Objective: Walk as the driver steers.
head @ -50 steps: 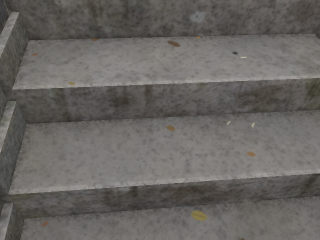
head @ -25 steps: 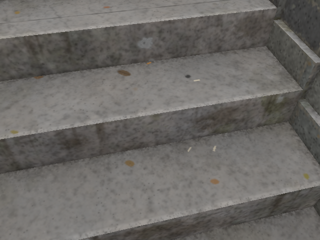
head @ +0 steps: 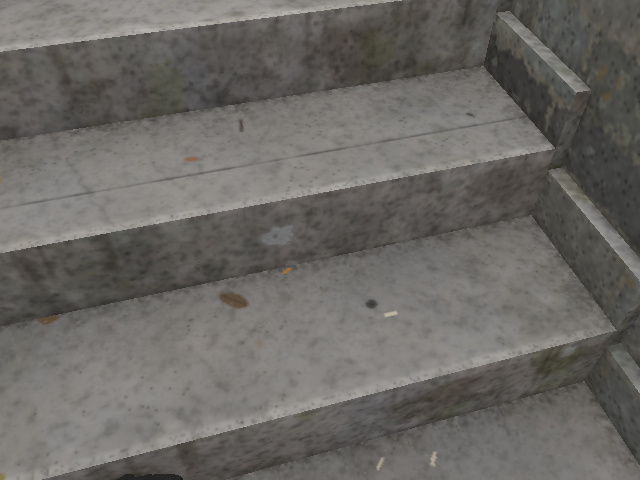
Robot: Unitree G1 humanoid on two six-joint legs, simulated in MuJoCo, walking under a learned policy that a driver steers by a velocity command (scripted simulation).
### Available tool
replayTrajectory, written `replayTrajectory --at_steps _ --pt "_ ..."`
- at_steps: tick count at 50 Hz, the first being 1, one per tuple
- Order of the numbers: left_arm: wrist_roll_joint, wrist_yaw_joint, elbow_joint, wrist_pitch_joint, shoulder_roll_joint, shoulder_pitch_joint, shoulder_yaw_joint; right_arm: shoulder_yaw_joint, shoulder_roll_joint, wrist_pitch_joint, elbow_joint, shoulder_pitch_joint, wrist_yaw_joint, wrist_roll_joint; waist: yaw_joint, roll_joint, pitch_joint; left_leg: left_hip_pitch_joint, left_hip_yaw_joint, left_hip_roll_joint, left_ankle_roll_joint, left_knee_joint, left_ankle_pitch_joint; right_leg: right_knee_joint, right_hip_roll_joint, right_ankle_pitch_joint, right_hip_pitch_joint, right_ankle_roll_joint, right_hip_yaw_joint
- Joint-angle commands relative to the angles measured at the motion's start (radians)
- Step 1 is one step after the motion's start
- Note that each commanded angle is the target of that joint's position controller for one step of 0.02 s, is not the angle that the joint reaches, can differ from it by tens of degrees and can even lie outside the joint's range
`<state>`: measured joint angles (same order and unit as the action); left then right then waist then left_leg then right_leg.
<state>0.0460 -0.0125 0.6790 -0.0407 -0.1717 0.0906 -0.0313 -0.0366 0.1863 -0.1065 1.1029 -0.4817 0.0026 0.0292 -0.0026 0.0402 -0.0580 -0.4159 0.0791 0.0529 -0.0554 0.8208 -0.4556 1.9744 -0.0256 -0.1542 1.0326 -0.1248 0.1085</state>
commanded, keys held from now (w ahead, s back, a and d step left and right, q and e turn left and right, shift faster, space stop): w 0.20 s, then w+q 0.80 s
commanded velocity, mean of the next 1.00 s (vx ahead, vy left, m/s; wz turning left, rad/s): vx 0.50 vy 0.00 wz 0.34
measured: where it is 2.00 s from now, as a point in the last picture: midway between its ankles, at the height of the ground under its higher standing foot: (247, 114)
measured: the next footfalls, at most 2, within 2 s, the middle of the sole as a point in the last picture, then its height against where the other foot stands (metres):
right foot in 0.26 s outside the picture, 0.17 m higher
left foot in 0.78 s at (288, 338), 0.17 m higher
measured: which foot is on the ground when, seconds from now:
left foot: down 0.00-0.28, up 0.30-0.76, down 0.78-1.00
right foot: up 0.00-0.24, down 0.26-0.84, up 0.86-1.00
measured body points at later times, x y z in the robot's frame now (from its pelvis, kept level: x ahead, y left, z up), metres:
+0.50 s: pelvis +0.33 -0.08 +0.19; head +0.35 -0.07 +0.64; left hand +0.28 +0.15 +0.03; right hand +0.44 -0.31 +0.05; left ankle +0.31 +0.08 -0.26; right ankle +0.34 -0.15 -0.53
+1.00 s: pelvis +0.61 -0.03 +0.33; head +0.60 -0.04 +0.78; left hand +0.63 +0.25 +0.21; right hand +0.71 -0.25 +0.18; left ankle +0.59 +0.07 -0.36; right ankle +0.63 -0.20 -0.14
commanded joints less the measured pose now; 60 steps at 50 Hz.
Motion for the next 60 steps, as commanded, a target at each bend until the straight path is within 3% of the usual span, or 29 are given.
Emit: replayTrajectory --at_steps 1,2,3,4,9,10,11,12,13,14,15,16,17,18,20,22,25,30,34,36,39,40,43,47,48,52,55,58,60 --pt "-0.035 0.063 -0.073 0.046 0.003 -0.062 0.062 0.025 -0.02 -0.024 -0.12 0.24 -0.049 0.057 0.075 -0.075 -0.071 -0.054 -0.285 -0.238 -0.152 -0.517 0.179 0.014 0.086 -0.03 0.171 -0.108 -0.012" --pt "-0.022 0.087 -0.092 0.054 0.01 -0.112 0.064 0.029 -0.01 -0.017 -0.089 0.131 -0.059 0.095 0.045 -0.107 -0.013 0.028 -0.279 -0.249 -0.166 -0.533 0.186 0.154 0.086 -0.064 0.292 -0.137 -0.035" --pt "-0.01 0.018 -0.179 0.036 0.094 -0.193 0.048 -0.003 0.043 -0.047 -0.07 0.004 0.002 -0.011 0.016 -0.086 0.153 0.081 -0.3 -0.269 -0.173 -0.649 0.162 0.131 0.069 -0.126 0.296 -0.016 -0.104" --pt "-0.004 -0.005 -0.206 0.025 0.11 -0.259 0.069 0.011 0.045 -0.048 -0.034 -0.059 0.019 -0.028 -0.016 -0.051 0.194 0.139 -0.315 -0.272 -0.19 -0.675 0.199 0.199 0.081 -0.234 0.415 0.005 -0.137" --pt "-0.028 0.032 -0.302 0.029 0.096 -0.327 0.094 0.012 0.048 -0.012 -0.052 -0.147 0.063 -0.058 -0.067 -0.086 0.102 0.28 -0.13 -0.232 -0.158 -0.91 0.536 -0.533 0.128 -0.256 -0.007 0.005 -0.262" --pt "-0.008 0.106 -0.325 0.069 0.063 -0.563 0.109 0.055 0.044 -0.018 0.007 -0.184 -0.097 0.044 0.031 -0.29 -0.159 0.135 -0.175 -0.324 -0.214 -0.786 1.22 -0.536 0.008 -0.458 -0.212 -0.019 -0.284" --pt "-0.039 0.048 -0.188 0.047 0.04 -0.103 0.045 -0.031 0.177 -0.03 -0.161 -0.022 -0.003 -0.049 0.063 -0.115 -0.13 0.318 -0.021 -0.265 -0.164 -0.628 1.549 -0.659 -0.009 -0.316 -0.468 -0.041 -0.373" --pt "-0.026 0.113 -0.246 0.099 -0.003 -0.282 0.099 0.003 0.248 -0.023 -0.024 -0.152 -0.149 0.069 0.138 -0.408 -0.319 0.159 -0.165 -0.393 -0.253 -0.666 2.006 -0.699 -0.081 -0.059 -0.602 -0.004 -0.303" --pt "-0.035 0.108 -0.193 0.097 -0.118 -0.11 0.033 -0.055 0.323 -0.025 -0.076 -0.023 -0.177 0.017 0.211 -0.314 -0.237 0.419 -0.091 -0.322 -0.165 -0.411 2.014 -1.046 -0.089 -0.039 -0.601 -0.023 -0.285" --pt "0.014 0.076 -0.059 0.097 -0.141 0.156 0.024 -0.057 0.242 -0.003 -0.059 -0.045 -0.18 0.034 0.24 -0.125 -0.389 0.187 -0.152 -0.281 -0.142 -0.068 1.682 -1.19 -0.016 0.219 -0.951 -0.094 -0.089" --pt "-0.024 0.071 0.056 0.069 -0.185 0.422 0.02 0.016 0.021 -0.001 -0.066 -0.339 -0.235 0.117 0.15 0.292 -0.743 -0.285 -0.32 -0.076 -0.126 0.269 0.476 -1.384 0.328 0.279 -1.529 -0.319 0.654" --pt "0.037 0.052 0.127 0.058 -0.21 0.541 -0.007 -0.038 0.118 0.02 -0.01 -0.223 -0.22 0.038 0.255 0.126 -0.45 -0.392 -0.499 0.025 -0.107 0.845 0.603 -1.573 0.362 0.014 -1.211 -0.291 0.932" --pt "0.021 0.058 0.218 0.011 -0.204 0.439 -0.009 -0.039 0.041 0.006 -0.075 -0.066 -0.183 -0.007 0.164 0.126 -0.153 -0.571 -0.481 0.031 -0.087 1.087 0.63 -1.599 0.341 -0.277 -0.958 -0.186 0.747" --pt "-0.027 0.069 0.229 -0.01 -0.084 0.229 0.02 -0.03 0.013 0.008 -0.086 0.003 -0.131 -0.008 0.082 0.073 -0.128 -0.634 -0.441 0.006 -0.094 1.217 0.62 -1.555 0.319 -0.288 -0.842 -0.193 0.587" --pt "-0.011 0.086 0.254 -0.023 0.148 0.055 0.09 -0.009 -0.005 0.031 -0.11 0.11 -0.077 -0.006 -0.01 -0.122 -0.134 -0.666 -0.408 -0.053 -0.158 1.27 0.61 -1.537 0.303 -0.13 -0.717 -0.142 0.319" --pt "0.015 0.079 0.276 -0.04 0.18 0.033 0.095 0.0 -0.051 0.071 -0.117 0.128 -0.076 -0.017 -0.084 -0.072 -0.103 -0.737 -0.346 -0.088 -0.18 1.236 0.556 -1.531 0.228 0.093 -0.664 -0.089 0.055" --pt "0.058 0.065 0.322 -0.053 0.107 0.146 0.068 0.039 -0.102 0.082 -0.168 0.258 -0.107 -0.038 -0.076 0.062 -0.057 -0.889 -0.192 -0.117 -0.2 1.532 0.307 -1.642 0.217 0.08 -0.653 -0.109 -0.122" --pt "0.121 0.089 0.444 -0.059 0.053 0.376 0.094 0.079 -0.028 0.085 -0.306 0.547 -0.079 -0.034 -0.033 -0.067 0.021 -1.092 -0.156 -0.157 -0.263 1.241 0.494 -1.738 0.228 -0.014 -0.773 -0.037 -0.222" --pt "0.065 0.108 0.428 -0.032 -0.029 0.453 0.089 0.068 -0.007 0.138 -0.394 0.82 -0.06 -0.038 0.036 0.039 0.017 -0.828 0.029 -0.162 -0.185 0.851 0.267 -1.907 0.258 0.335 -0.711 -0.022 -0.303" --pt "0.03 0.114 0.425 -0.06 -0.163 0.424 0.06 0.071 -0.034 0.144 -0.411 0.756 -0.095 -0.047 -0.046 0.047 -0.031 -0.483 0.14 -0.059 -0.173 0.726 0.238 -1.82 0.276 1.336 -0.671 -0.044 -0.347" --pt "-0.005 0.13 0.418 -0.091 -0.269 0.402 0.018 0.056 -0.015 0.103 -0.357 0.495 -0.085 -0.017 -0.108 0.145 -0.071 -0.427 0.145 0.037 -0.107 0.26 0.071 -1.579 0.367 1.681 -1.205 -0.07 -0.32" --pt "0.062 0.123 0.386 -0.1 -0.23 0.427 0.011 0.041 0.045 0.085 -0.324 0.375 -0.062 -0.032 -0.098 0.084 -0.222 -0.103 -0.013 0.009 -0.193 0.409 0.375 -1.368 0.343 1.711 -1.019 -0.008 -0.295" --pt "0.011 0.188 0.301 -0.055 -0.131 0.292 -0.014 -0.044 0.248 0.132 -0.194 -0.041 -0.029 0.014 -0.205 -0.282 -0.284 0.309 -0.819 -0.192 -0.403 -0.328 0.46 -0.261 -0.055 0.158 -0.312 0.064 -0.066" --pt "0.008 0.098 0.204 -0.055 0.012 0.13 0.027 0.013 0.001 0.063 -0.141 0.273 -0.065 -0.024 0.007 -0.045 -0.08 0.029 -0.638 -0.166 -0.286 -0.316 0.152 0.129 -0.037 0.046 0.142 -0.007 0.112" --pt "0.015 0.072 0.19 -0.046 0.014 0.122 0.036 0.031 -0.043 0.054 -0.108 0.288 -0.073 0.013 0.055 0.01 -0.073 -0.015 -0.557 -0.142 -0.248 -0.324 0.171 0.067 -0.002 0.07 0.156 -0.021 0.077" --pt "-0.021 0.064 0.14 -0.038 -0.067 0.047 0.036 0.017 0.059 0.014 -0.088 0.185 -0.057 0.031 0.0 -0.141 -0.02 -0.114 -0.448 -0.158 -0.228 -0.434 0.183 0.243 0.008 -0.347 0.186 0.032 -0.028" --pt "0.003 0.043 -0.013 -0.038 -0.063 -0.212 0.076 0.03 0.095 0.009 0.008 -0.002 -0.065 0.094 -0.043 -0.008 0.007 0.119 -0.481 -0.213 -0.138 -0.45 0.083 0.016 0.074 -0.354 0.41 -0.025 0.004" --pt "-0.014 0.052 -0.098 0.002 -0.072 -0.284 0.079 0.015 0.221 0.008 -0.152 0.218 -0.113 0.007 0.054 -0.12 0.014 -0.63 -0.459 -0.185 -0.179 -0.805 -0.123 -0.47 0.095 -0.337 -0.509 0.058 -0.14" --pt "-0.029 0.08 -0.036 0.02 -0.136 -0.03 0.047 -0.006 0.325 -0.001 -0.219 0.324 -0.11 -0.049 0.187 -0.229 0.008 -0.443 -0.359 -0.222 -0.204 -0.727 0.479 -0.467 -0.002 -0.256 -0.642 0.113 -0.197"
